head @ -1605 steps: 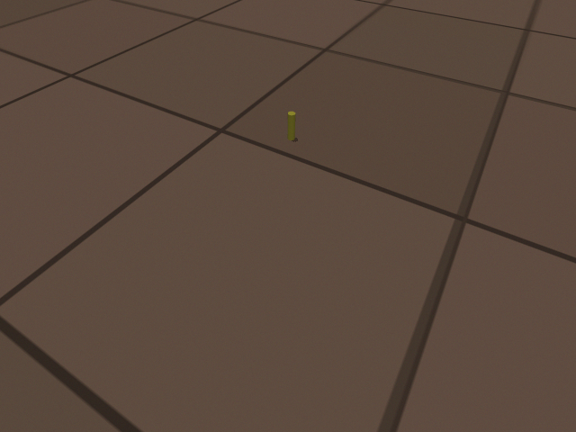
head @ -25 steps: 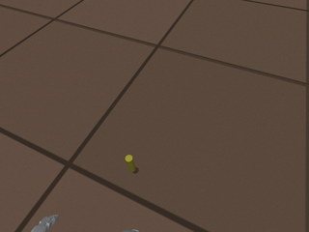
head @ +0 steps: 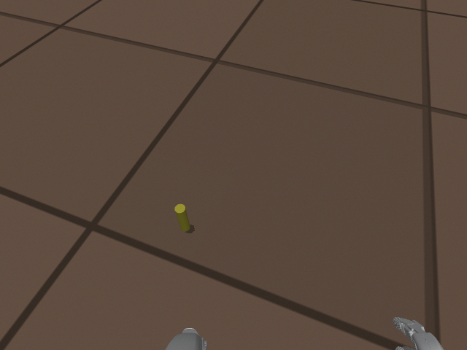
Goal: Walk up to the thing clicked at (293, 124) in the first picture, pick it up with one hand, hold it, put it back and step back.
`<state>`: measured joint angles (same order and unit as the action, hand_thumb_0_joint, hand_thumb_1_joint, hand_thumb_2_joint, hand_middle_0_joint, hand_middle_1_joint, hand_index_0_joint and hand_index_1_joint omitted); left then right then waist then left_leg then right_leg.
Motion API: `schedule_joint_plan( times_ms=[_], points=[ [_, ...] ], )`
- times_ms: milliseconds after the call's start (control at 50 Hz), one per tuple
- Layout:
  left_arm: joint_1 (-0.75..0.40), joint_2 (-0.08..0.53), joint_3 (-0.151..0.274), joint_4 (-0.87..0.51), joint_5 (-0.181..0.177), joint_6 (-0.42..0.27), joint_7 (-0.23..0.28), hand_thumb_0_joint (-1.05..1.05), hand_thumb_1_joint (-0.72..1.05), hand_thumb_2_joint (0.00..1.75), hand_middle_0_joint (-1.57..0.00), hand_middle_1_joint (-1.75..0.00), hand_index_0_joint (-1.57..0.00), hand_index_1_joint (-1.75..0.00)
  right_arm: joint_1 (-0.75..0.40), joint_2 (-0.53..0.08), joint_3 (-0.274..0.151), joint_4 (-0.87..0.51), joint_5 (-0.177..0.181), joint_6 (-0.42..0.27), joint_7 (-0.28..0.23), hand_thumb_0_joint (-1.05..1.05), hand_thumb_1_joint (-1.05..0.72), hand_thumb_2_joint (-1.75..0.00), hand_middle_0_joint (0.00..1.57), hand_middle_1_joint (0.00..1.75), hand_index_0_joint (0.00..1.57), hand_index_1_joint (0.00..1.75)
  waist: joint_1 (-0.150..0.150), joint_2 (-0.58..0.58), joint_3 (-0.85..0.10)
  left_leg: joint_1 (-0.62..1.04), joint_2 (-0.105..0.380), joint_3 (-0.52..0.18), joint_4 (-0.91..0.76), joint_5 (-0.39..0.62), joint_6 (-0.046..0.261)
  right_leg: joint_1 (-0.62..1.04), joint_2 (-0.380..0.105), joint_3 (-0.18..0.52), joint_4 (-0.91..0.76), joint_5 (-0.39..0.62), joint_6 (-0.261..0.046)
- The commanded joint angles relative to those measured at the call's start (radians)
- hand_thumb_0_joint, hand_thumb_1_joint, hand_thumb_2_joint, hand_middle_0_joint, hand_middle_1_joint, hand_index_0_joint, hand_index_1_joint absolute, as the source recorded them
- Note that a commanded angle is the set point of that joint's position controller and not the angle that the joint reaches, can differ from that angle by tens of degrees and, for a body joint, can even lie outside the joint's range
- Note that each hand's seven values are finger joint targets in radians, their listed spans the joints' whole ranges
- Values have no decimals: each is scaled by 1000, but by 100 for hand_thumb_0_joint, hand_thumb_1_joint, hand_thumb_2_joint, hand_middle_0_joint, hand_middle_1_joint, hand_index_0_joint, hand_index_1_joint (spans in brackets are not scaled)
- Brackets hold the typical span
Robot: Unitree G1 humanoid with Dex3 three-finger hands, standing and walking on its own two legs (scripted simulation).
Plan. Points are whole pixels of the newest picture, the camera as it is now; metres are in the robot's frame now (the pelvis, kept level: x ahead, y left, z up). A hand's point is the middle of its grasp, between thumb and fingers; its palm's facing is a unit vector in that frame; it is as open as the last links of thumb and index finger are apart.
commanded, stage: step back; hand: left
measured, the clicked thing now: (182, 218) +0.71 +0.23 -0.66
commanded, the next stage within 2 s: stand in 1.92 s
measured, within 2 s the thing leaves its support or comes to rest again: neither
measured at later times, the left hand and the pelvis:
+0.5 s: hand out of the picture -0.05 +0.26 -0.13, palm faces +0.04 -0.92 -0.39, open 7.3 cm; pelvis -0.16 -0.01 +0.01, yaw +2 degrees
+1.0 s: hand out of the picture -0.27 +0.25 -0.13, palm faces +0.11 -0.90 -0.43, open 7.3 cm; pelvis -0.33 -0.04 +0.00, yaw +6 degrees
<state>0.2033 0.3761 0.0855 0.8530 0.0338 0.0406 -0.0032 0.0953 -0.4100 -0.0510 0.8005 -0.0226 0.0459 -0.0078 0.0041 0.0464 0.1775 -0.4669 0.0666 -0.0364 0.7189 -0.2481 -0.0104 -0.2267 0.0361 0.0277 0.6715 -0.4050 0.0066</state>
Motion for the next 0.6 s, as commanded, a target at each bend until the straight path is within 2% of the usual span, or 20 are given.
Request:
schedule_joint_plan(
  times_ms=[0,20,40,60,80,120,180,220,240,260,280,300,320,340,380,400,420,480,540,580],
  points=[
    [-24,354,95,-129,4,-36,17,0,90,90,-20,-30,-20,-30,-12,-198,-66,-74,17,-12,-33,0,-90,-90,20,30,20,30,30,-265,-112,-33,-140,-161,476,-328,0,-212,-455,527,-382,188,-313],
    [-97,295,78,-143,-2,-39,21,0,90,90,-20,-30,-20,-30,42,-192,-65,-49,24,-15,-30,0,-90,-90,20,30,20,30,-9,-167,-102,-21,-173,-170,517,-264,9,-201,-354,355,-315,317,-264],
    [-147,266,71,-146,5,-36,27,0,90,90,-20,-30,-20,-30,79,-180,-61,-30,28,-19,-28,0,-90,-90,20,30,20,30,-39,-165,-96,-7,-187,-140,527,-222,13,-198,-288,241,-279,370,-220],
    [-163,261,75,-153,10,-36,29,0,90,90,-20,-30,-20,-30,110,-178,-57,-23,30,-22,-29,0,-90,-90,20,30,20,30,-45,-204,-111,7,-183,-119,532,-213,4,-169,-272,199,-248,399,-209],
    [-162,262,74,-164,13,-35,31,0,90,90,-20,-30,-20,-30,123,-179,-54,-24,25,-26,-28,0,-90,-90,20,30,20,30,-36,-231,-127,18,-160,-110,487,-226,2,-135,-271,182,-230,439,-209],
    [-77,233,63,-149,13,-30,33,0,90,90,-20,-30,-20,-30,93,-163,-46,-29,19,-27,-25,0,-90,-90,20,30,20,30,19,-213,-140,-13,-164,-62,339,-259,-4,-1,-251,164,-196,480,-203],
    [-51,243,61,-151,7,-21,42,0,90,90,-20,-30,-20,-30,104,-154,-48,-34,6,-33,-23,0,-90,-90,20,30,20,30,27,-261,-184,30,-89,-21,42,-267,13,120,-290,202,-138,563,-198],
    [-76,243,50,-156,-10,-7,35,0,90,90,-20,-30,-20,-30,180,-142,-53,4,4,-41,-19,0,-90,-90,20,30,20,30,-4,-228,-219,155,-103,49,-218,-85,26,113,-250,154,-38,558,-170],
    [-73,221,40,-163,-16,1,31,0,90,90,-20,-30,-20,-30,199,-154,-60,16,-2,-46,-20,0,-90,-90,20,30,20,30,-8,-186,-229,227,-90,28,-315,64,33,53,-225,145,8,482,-134],
    [-32,183,29,-168,-19,6,27,0,90,90,-20,-30,-20,-30,171,-215,-76,5,-15,-52,-22,0,-90,-90,20,30,20,30,16,-41,-237,311,69,-215,-333,184,87,-107,-140,103,104,280,-81],
    [-74,175,29,-185,-28,2,33,0,90,90,-20,-30,-20,-30,116,-344,-94,-21,-12,-48,-11,0,-90,-90,20,30,20,30,1,175,-212,248,278,-469,-360,349,231,-231,35,-13,257,-134,-29],
    [-136,211,53,-169,-15,6,45,0,90,90,-20,-30,-20,-30,119,-360,-100,-23,-13,-52,-11,0,-90,-90,20,30,20,30,-55,160,-194,128,350,-582,-393,352,329,-194,40,123,468,-278,-23],
    [-144,212,56,-154,-18,13,45,0,90,90,-20,-30,-20,-30,106,-311,-92,-8,-13,-59,-19,0,-90,-90,20,30,20,30,-33,48,-178,125,297,-453,-349,398,298,-203,48,196,569,-230,-34],
    [-98,195,52,-137,-33,15,43,0,90,90,-20,-30,-20,-30,53,-271,-70,-11,-14,-57,-25,0,-90,-90,20,30,20,30,8,27,-177,154,237,-335,-325,430,264,-235,63,211,624,-178,-41],
    [-7,211,53,-102,-30,13,38,0,90,90,-20,-30,-20,-30,3,-239,-64,-30,-13,-54,-32,0,-90,-90,20,30,20,30,40,66,-174,154,209,-250,-299,370,254,-233,53,160,651,-114,-27],
    [5,209,57,-87,-25,11,32,0,90,90,-20,-30,-20,-30,-3,-220,-62,-34,-14,-51,-28,0,-90,-90,20,30,20,30,41,63,-177,163,185,-223,-297,340,252,-215,50,141,628,-110,-12],
    [-5,193,54,-93,-21,9,29,0,90,90,-20,-30,-20,-30,23,-202,-62,-32,-18,-49,-27,0,-90,-90,20,30,20,30,17,68,-187,238,170,-216,-286,335,250,-240,43,128,550,-114,3],
    [-43,185,45,-113,-15,-2,21,0,90,90,-20,-30,-20,-30,83,-216,-67,-27,-16,-42,-28,0,-90,-90,20,30,20,30,-32,102,-212,358,189,-224,-256,366,267,-235,8,80,310,-144,24],
    [4,181,43,-78,-13,-9,16,0,90,90,-20,-30,-20,-30,72,-250,-71,-35,-15,-24,-21,0,-90,-90,20,30,20,30,-24,168,-262,325,174,-205,-240,328,237,-99,-10,-3,34,-89,0],
    [134,172,44,-14,-9,-16,14,0,90,90,-20,-30,-20,-30,15,-253,-66,-44,0,-8,-18,0,-90,-90,20,30,20,30,36,158,-306,229,139,-156,-167,263,171,72,-12,-41,-241,101,-32]
  ],
)
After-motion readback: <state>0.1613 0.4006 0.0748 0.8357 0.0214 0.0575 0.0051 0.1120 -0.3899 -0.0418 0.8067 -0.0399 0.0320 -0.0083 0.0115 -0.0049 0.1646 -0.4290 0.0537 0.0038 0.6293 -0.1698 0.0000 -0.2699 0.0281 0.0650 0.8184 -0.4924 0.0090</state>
